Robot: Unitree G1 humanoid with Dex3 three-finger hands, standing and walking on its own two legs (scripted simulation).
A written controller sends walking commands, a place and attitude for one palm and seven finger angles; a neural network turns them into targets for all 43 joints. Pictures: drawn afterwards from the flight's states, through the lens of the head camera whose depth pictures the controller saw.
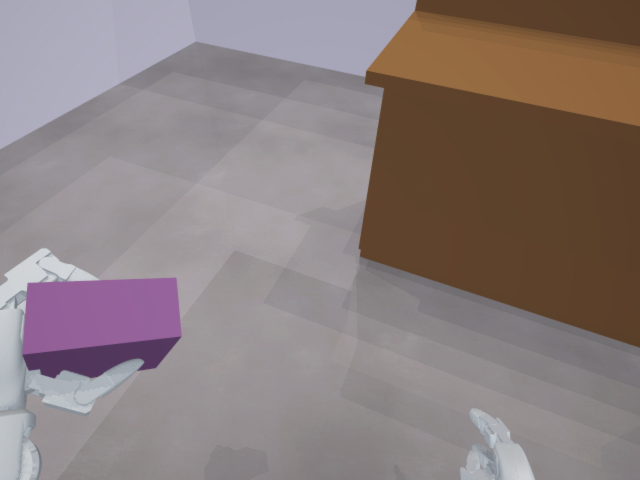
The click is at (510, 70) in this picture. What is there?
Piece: table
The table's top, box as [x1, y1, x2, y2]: [365, 10, 639, 141]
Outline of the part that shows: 366,70 365,83 639,141 639,46 415,10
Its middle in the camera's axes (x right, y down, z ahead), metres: +0.87 -0.41 +1.05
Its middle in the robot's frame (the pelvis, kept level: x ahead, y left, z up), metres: +1.12 -0.80 +0.04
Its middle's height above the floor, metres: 0.81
